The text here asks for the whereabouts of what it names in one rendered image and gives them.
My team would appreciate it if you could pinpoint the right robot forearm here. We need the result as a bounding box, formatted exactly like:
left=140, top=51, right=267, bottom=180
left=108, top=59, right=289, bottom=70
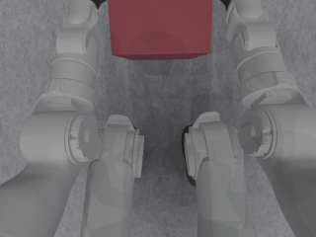
left=224, top=0, right=314, bottom=110

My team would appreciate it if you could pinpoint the robot right shin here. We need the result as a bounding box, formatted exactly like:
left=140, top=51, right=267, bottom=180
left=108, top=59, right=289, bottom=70
left=191, top=112, right=244, bottom=180

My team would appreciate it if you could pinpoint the robot left shin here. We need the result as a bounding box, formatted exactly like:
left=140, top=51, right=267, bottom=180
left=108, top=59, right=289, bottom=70
left=87, top=115, right=135, bottom=169

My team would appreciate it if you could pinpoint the robot shin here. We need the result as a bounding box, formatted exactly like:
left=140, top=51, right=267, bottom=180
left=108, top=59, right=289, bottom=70
left=87, top=115, right=135, bottom=169
left=191, top=112, right=244, bottom=180

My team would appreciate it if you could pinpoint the robot left upper arm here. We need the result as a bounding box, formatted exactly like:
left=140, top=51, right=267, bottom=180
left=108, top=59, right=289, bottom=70
left=0, top=110, right=101, bottom=237

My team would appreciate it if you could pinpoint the carton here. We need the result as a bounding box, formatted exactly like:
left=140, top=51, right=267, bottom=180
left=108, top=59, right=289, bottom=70
left=108, top=0, right=213, bottom=60

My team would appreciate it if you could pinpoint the robot right upper arm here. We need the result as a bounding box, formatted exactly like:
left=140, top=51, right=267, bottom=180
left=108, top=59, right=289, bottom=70
left=237, top=103, right=316, bottom=237

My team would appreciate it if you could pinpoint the right robot hand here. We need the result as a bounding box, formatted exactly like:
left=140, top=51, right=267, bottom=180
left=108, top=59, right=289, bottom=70
left=220, top=0, right=231, bottom=11

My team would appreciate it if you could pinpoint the left robot hand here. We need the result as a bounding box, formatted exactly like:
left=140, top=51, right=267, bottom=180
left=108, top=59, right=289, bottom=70
left=91, top=0, right=107, bottom=10

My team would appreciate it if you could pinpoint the left robot forearm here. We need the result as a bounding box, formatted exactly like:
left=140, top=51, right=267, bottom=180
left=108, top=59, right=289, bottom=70
left=19, top=0, right=106, bottom=150

